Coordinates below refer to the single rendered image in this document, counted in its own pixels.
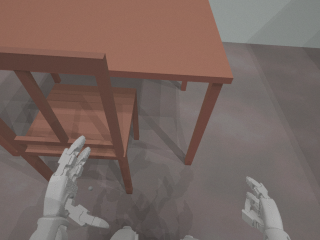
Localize chair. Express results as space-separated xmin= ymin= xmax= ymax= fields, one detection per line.
xmin=0 ymin=46 xmax=139 ymax=194

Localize robot right hand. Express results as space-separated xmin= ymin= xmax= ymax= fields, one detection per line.
xmin=241 ymin=176 xmax=284 ymax=233

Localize table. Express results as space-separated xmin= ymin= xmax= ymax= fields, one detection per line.
xmin=0 ymin=0 xmax=234 ymax=166

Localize robot left hand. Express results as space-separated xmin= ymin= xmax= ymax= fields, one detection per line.
xmin=43 ymin=135 xmax=109 ymax=229

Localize right robot forearm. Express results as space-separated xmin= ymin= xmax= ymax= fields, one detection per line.
xmin=263 ymin=228 xmax=291 ymax=240

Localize left robot forearm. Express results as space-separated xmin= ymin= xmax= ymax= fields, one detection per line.
xmin=29 ymin=216 xmax=69 ymax=240

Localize left robot shin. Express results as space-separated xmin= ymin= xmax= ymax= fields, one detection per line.
xmin=122 ymin=226 xmax=132 ymax=230

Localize left robot thigh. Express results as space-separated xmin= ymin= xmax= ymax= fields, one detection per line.
xmin=110 ymin=229 xmax=139 ymax=240

